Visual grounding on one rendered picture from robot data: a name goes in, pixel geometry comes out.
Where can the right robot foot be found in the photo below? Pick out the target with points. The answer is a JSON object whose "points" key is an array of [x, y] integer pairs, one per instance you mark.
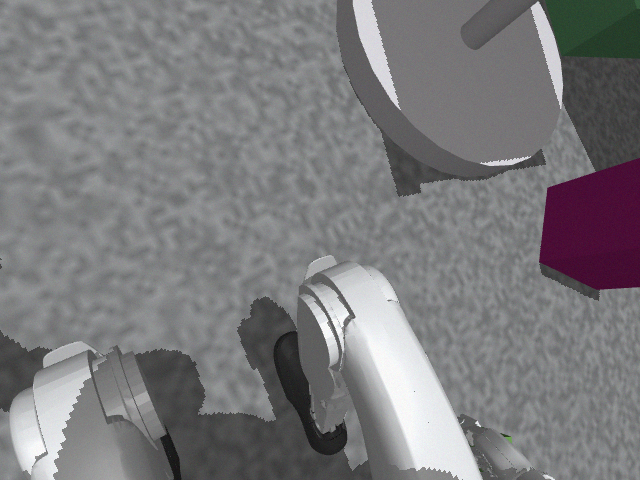
{"points": [[296, 388]]}

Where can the office chair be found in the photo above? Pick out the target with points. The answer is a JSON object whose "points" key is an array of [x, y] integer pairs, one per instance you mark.
{"points": [[470, 87]]}

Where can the right robot hand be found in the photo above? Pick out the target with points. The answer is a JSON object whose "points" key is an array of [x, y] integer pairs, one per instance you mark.
{"points": [[498, 458]]}

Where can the left robot foot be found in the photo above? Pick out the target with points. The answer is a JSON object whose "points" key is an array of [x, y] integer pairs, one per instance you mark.
{"points": [[171, 455]]}

